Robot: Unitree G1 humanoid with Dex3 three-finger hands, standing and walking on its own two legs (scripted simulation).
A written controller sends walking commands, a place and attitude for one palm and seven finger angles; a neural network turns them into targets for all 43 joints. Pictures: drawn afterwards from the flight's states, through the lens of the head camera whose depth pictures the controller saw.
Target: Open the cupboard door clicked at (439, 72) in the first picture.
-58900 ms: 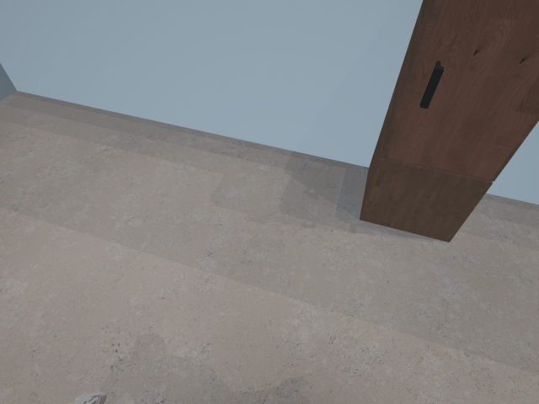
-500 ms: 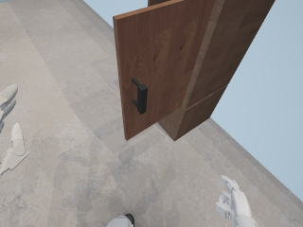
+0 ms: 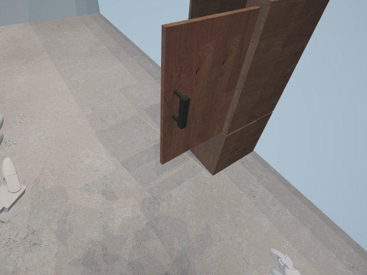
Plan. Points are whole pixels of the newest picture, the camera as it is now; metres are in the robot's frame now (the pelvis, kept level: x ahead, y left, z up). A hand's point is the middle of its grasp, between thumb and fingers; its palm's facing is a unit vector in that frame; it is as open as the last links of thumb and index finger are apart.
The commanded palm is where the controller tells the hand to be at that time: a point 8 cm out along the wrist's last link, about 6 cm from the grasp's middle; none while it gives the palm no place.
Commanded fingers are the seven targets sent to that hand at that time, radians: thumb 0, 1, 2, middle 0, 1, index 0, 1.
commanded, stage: stop stepping back and stand still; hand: left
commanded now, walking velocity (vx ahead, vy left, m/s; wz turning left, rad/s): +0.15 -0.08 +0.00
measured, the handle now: (179, 109) +0.62 +0.06 -0.02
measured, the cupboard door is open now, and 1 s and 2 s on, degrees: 92 92 92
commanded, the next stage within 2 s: let the arm hang, fingers relaxed in 0.38 s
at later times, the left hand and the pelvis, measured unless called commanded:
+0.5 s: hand (30, 200) +0.19 +0.26 +0.15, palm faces +0.42 -0.79 -0.45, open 7.4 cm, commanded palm none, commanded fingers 0.00 0.90 0.90 -0.20 -0.30 -0.20 -0.30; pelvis -0.02 -0.01 +0.00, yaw -1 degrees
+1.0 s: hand out of the picture -0.06 +0.19 -0.16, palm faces +0.03 -0.97 -0.25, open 7.2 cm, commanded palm none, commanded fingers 0.00 0.90 0.90 -0.20 -0.30 -0.20 -0.30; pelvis -0.03 -0.01 +0.01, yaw +1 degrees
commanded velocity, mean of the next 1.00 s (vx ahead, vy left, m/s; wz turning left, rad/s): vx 0.04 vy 0.01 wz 0.00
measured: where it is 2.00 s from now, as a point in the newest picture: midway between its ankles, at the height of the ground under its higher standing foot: outside the picture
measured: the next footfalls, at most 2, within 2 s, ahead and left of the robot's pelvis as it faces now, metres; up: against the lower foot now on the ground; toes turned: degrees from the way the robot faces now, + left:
none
